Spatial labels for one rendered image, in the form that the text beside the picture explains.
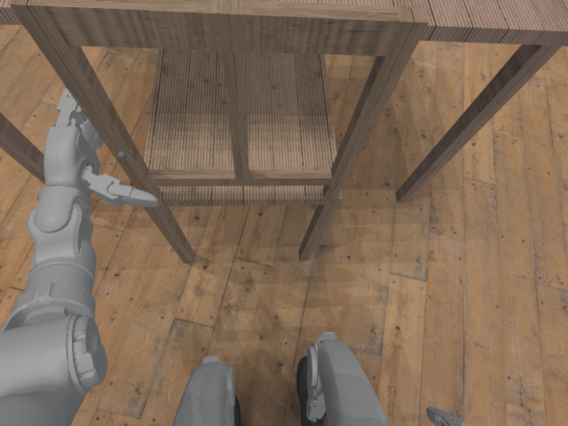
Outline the chair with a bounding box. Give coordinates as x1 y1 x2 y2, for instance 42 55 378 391
9 0 429 264

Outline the robot left forearm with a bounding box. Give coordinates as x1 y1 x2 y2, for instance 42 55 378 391
0 185 96 334

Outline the right robot hand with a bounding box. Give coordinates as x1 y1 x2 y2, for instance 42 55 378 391
426 406 465 426

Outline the table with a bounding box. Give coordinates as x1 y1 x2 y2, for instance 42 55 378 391
0 0 568 203

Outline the robot thigh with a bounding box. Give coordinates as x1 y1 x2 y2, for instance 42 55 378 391
172 362 235 426
307 340 391 426

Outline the right robot thigh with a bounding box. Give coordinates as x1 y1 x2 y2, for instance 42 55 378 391
307 340 391 426

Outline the robot left upper arm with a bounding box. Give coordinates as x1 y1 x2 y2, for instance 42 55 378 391
0 314 107 426

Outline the left robot thigh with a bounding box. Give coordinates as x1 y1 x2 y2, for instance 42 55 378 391
172 362 235 426

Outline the left robot hand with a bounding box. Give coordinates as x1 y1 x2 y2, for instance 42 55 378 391
43 88 159 209

